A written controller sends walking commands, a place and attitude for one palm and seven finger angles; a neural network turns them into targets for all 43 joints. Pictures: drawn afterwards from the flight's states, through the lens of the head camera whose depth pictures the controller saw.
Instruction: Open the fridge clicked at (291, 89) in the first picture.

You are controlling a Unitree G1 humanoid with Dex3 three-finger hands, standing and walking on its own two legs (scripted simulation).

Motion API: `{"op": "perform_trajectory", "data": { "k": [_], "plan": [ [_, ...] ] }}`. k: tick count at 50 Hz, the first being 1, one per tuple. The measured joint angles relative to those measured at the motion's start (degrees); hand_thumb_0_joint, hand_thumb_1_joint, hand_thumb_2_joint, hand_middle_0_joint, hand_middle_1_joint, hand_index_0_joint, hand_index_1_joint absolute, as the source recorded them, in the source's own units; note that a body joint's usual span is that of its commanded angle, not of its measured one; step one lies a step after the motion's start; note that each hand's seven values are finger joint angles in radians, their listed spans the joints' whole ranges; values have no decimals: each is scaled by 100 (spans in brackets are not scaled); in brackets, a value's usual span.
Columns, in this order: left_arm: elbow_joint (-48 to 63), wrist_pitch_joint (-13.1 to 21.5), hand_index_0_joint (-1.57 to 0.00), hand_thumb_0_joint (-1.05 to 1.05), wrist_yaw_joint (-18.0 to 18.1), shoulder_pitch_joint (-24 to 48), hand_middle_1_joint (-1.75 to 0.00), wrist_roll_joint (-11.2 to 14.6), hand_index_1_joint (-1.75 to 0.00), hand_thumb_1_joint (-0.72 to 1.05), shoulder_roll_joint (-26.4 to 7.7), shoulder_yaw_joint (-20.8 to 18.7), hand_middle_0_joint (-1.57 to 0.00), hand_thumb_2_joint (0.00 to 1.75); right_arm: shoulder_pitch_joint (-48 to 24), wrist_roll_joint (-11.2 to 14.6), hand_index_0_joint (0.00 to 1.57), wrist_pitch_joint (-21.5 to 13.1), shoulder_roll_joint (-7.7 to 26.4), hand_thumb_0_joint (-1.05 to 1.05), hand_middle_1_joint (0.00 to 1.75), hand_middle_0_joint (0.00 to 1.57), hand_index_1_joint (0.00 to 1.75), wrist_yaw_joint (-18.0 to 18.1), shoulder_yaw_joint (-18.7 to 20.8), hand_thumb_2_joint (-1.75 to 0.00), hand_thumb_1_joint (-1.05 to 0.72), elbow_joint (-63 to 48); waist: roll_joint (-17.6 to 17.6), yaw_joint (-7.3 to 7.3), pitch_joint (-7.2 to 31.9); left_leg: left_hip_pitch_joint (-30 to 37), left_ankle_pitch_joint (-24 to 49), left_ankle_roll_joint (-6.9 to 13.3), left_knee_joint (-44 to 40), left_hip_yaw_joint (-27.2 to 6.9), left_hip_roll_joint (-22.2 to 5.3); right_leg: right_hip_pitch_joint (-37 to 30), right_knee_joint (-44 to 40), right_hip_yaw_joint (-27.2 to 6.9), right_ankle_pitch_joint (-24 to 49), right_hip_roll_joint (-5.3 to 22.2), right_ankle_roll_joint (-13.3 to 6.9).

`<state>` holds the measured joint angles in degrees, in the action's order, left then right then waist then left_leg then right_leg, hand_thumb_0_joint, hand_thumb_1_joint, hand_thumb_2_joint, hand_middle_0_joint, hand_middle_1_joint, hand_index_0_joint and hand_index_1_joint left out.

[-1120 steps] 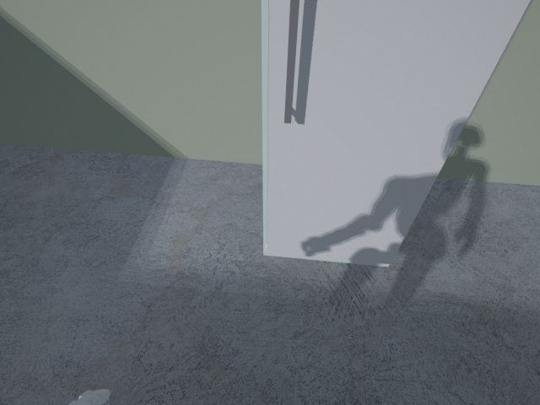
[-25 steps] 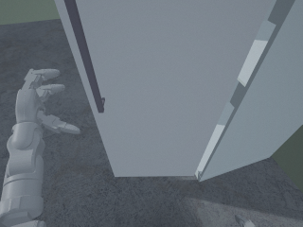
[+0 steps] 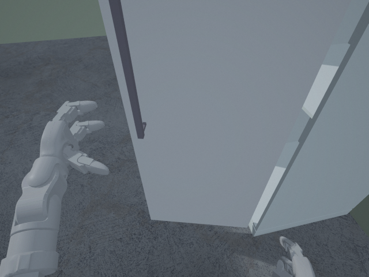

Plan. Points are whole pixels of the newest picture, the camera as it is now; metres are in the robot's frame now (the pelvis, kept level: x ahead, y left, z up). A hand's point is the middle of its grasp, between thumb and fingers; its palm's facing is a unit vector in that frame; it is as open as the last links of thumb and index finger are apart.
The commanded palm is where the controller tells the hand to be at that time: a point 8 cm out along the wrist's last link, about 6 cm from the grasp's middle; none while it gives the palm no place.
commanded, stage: draw the hand back to the body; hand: left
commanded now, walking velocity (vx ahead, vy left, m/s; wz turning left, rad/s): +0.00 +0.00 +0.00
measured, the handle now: (130, 66) +0.51 +0.19 +0.22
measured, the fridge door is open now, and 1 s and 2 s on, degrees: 73 73 73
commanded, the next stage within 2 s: step back with the hand held close in 1.46 s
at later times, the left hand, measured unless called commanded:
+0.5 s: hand (67, 160) +0.26 +0.25 +0.17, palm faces +0.36 -0.91 -0.20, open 14.1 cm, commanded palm +0.21 +0.28 +0.17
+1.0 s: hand (51, 178) +0.23 +0.27 +0.15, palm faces +0.43 -0.84 -0.34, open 9.6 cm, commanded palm +0.17 +0.30 +0.17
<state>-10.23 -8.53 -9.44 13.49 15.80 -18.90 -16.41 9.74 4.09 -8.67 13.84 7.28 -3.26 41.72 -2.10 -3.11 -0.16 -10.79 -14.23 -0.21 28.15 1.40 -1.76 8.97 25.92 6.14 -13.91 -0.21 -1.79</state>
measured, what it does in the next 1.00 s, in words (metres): stands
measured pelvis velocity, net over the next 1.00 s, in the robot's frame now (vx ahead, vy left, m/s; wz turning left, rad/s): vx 0.02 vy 0.01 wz -0.04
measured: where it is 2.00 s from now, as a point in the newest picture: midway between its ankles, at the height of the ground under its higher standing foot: outside the picture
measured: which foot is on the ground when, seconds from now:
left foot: down 0.00-1.00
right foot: down 0.00-1.00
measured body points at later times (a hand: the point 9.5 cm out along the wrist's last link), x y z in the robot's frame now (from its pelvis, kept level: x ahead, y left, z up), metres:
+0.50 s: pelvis +0.00 -0.01 +0.00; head -0.03 -0.03 +0.45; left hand +0.23 +0.29 +0.18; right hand +0.20 -0.23 -0.07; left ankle +0.01 +0.12 -0.74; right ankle +0.01 -0.10 -0.74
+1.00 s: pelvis +0.02 +0.01 +0.01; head -0.01 -0.01 +0.46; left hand +0.20 +0.31 +0.17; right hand +0.19 -0.23 -0.08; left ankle +0.01 +0.12 -0.74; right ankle +0.01 -0.10 -0.74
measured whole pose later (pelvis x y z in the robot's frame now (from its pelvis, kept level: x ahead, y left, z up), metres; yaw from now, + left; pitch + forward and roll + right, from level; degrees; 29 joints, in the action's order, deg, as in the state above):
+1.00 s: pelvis +0.02 +0.01 +0.01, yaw -2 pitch -6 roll -1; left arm 17.8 5.2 6.5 -22.9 4.4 -19.0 -18.3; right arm 10.5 -0.5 -8.0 13.2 4.2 -0.3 40.5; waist -2.9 -3.6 -2.3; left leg -2.2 -13.2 0.3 21.5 4.0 -1.7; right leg 1.4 19.3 3.5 -11.9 -0.5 -1.0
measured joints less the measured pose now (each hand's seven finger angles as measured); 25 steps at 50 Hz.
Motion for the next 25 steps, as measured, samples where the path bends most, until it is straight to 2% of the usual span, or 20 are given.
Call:
{"op": "perform_trajectory", "data": {
  "k": [2, 4, 9, 16, 20, 23, 25],
  "plan": [
    [176, -330, -25, -1, -2, -103, -116, -54, -115, -55, -78, -21, -25, 20, 3, -5, 20, -2, 22, 1, 30, 20, 30, 7, -8, -89, -90, -36, -50, 38, 50, 89, 32, 1, -101, 42, -1, -57, -69, -40, 31, -5, 2],
    [399, -440, -25, -1, 48, -313, -116, -56, -115, -55, -97, -69, -25, 20, 12, -11, 20, -18, 43, 1, 30, 20, 30, -30, 6, -89, -90, -104, -108, 82, 106, 163, 46, 0, -177, 89, 2, -91, -98, -87, 38, -3, 7],
    [823, -460, -25, -1, 48, -825, -115, 157, -115, -55, 42, -285, -25, 20, 41, -3, 20, -2, 33, 1, 30, 20, 30, -114, 28, -90, -90, -153, -95, 82, 214, 286, 46, -13, -265, 147, 0, -147, -83, -145, -2, -6, 7],
    [1435, -569, -25, -1, 181, -1429, -115, -30, -115, -54, 135, -267, -25, 20, 23, -21, 20, -28, 75, 1, 30, 20, 30, -104, 48, -90, -90, -218, -53, -45, 93, 428, 12, -45, -225, 114, -43, -325, -104, -116, -15, -50, -31],
    [1685, -436, -25, -1, 151, -1552, -114, 8, -113, -51, 121, -261, -25, 21, -60, -48, 20, -117, 82, 1, 30, 20, 30, -43, 27, -90, -90, -175, -66, -95, 19, 461, 51, -48, -248, 68, -36, -382, -141, -70, 13, -46, -37],
    [1849, 90, -25, -1, 707, -1750, -110, -437, -110, -46, 2, -146, -25, 24, -140, -228, 20, -219, 51, 1, 30, 20, 30, -100, 55, -90, -90, -179, -120, -67, -64, 468, 86, -57, -280, 54, -65, -433, -267, -58, 91, -82, -47],
    [1903, 419, -24, -1, 1034, -1934, -107, -638, -107, -41, -26, -134, -25, 26, -167, -292, 20, -226, 21, 1, 30, 20, 30, -154, 73, -90, -90, -207, -137, -39, -136, 471, 127, -55, -339, 64, -72, -440, -345, -68, 152, -93, -47]
  ]
}}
